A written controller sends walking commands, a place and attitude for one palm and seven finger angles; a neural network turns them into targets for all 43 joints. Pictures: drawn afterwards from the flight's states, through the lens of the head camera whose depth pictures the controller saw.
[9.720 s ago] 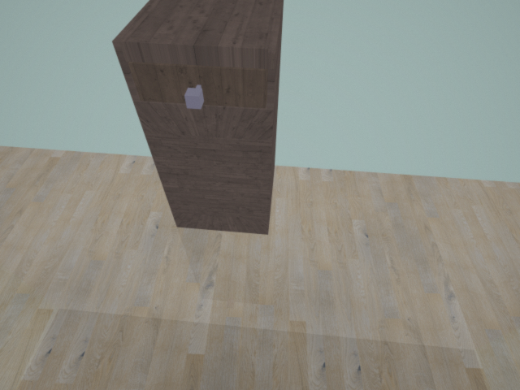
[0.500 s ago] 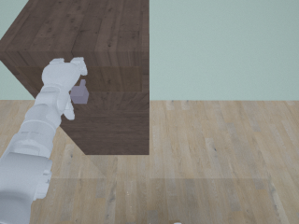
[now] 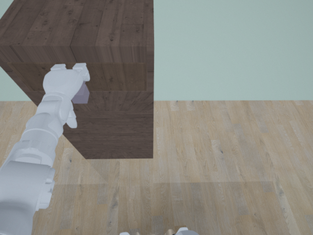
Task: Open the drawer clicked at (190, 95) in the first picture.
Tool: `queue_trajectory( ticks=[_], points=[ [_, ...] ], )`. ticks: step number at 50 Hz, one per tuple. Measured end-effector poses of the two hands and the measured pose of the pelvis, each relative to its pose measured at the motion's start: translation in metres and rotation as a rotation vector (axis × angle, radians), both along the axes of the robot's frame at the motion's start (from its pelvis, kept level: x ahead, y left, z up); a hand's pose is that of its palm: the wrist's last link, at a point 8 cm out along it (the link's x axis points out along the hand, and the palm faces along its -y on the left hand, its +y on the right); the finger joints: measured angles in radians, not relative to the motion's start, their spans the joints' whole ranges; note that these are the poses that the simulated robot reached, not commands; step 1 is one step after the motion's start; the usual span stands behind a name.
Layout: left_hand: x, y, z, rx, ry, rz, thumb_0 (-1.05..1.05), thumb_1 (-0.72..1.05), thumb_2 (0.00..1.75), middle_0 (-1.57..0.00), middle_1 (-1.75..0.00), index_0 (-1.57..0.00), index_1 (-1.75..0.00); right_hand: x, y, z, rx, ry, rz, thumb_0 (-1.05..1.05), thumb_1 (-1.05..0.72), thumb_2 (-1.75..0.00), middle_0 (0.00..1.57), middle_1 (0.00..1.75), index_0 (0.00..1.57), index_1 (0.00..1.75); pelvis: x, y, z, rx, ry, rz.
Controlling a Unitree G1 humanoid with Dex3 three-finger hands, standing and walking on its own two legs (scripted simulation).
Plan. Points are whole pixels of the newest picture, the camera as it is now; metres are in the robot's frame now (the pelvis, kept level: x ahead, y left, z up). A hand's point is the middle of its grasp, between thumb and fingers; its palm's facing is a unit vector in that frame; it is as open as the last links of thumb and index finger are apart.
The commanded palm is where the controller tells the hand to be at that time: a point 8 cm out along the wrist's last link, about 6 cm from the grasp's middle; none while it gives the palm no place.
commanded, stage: lower the fingers behind the handle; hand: left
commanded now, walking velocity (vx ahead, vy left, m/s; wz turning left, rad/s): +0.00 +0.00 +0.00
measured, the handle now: (80, 88) +0.53 +0.20 +0.01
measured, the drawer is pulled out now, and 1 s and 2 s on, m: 0.00 0.00 0.00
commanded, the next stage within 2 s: close the thumb around the handle in 0.92 s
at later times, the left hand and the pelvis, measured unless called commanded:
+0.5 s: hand (77, 101) +0.49 +0.21 +0.00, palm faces -0.11 -0.03 -0.99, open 13.8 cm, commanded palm +0.48 +0.22 +0.05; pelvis -0.01 +0.02 -0.02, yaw -1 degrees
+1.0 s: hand (77, 101) +0.49 +0.21 +0.00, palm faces -0.09 -0.05 -1.00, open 13.8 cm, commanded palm +0.48 +0.22 +0.05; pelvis -0.02 +0.01 -0.02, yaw -1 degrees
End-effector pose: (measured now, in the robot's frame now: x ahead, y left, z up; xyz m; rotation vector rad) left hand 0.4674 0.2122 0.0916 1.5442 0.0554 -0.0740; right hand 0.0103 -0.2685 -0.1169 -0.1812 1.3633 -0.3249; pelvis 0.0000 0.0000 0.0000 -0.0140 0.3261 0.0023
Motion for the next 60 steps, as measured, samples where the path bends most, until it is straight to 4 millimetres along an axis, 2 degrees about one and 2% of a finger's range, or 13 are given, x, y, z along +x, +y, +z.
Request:
queue_trajectory(
  ticks=[8, 19, 26, 32, 53, 60],
  points=[
    [0.002, 0.006, -0.013, -0.008, -0.008, -0.007, 0.00, -0.48, 0.30, -0.32, -1.20, -0.32, -1.20, -0.015, 0.004, -0.002, -0.015, 0.031, -0.005, 0.00, -0.91, -0.90, 0.20, 0.29, 0.20, 0.30, -0.004, 0.006, -0.006, -0.006, 0.025, -0.003],
    [0.008, 0.001, -0.020, -0.003, -0.036, -0.002, 0.00, -0.49, 0.30, -0.32, -1.20, -0.33, -1.25, -0.034, 0.012, -0.006, -0.016, 0.070, -0.015, 0.00, -0.91, -0.90, 0.20, 0.29, 0.20, 0.30, -0.010, 0.014, -0.013, -0.016, 0.048, 0.000],
    [0.009, -0.001, -0.039, -0.014, 0.027, -0.004, 0.00, -0.48, 0.30, -0.32, -1.20, -0.32, -1.22, -0.043, 0.017, -0.008, -0.023, 0.070, -0.029, 0.00, -0.91, -0.90, 0.20, 0.29, 0.20, 0.30, -0.014, 0.016, -0.017, -0.017, 0.061, -0.009],
    [0.008, 0.003, -0.040, -0.014, -0.026, -0.021, 0.00, -0.48, 0.30, -0.32, -1.20, -0.32, -1.21, -0.050, 0.019, -0.013, -0.019, 0.100, -0.022, 0.00, -0.91, -0.90, 0.20, 0.29, 0.20, 0.30, -0.015, 0.017, -0.022, -0.021, 0.076, -0.007],
    [0.009, 0.002, -0.039, -0.027, -0.002, -0.011, 0.00, -0.48, 0.30, -0.32, -1.20, -0.31, -1.21, -0.041, 0.012, -0.009, -0.037, 0.072, -0.020, 0.00, -0.91, -0.90, 0.20, 0.29, 0.20, 0.30, -0.015, 0.014, -0.019, -0.019, 0.071, -0.010],
    [0.005, 0.003, -0.040, -0.029, -0.023, -0.013, 0.00, -0.35, 0.36, -0.33, -1.22, -0.31, -1.21, -0.038, 0.011, -0.011, -0.027, 0.085, -0.019, 0.00, -0.91, -0.90, 0.20, 0.29, 0.20, 0.30, -0.011, 0.013, -0.019, -0.019, 0.069, -0.012]
  ],
)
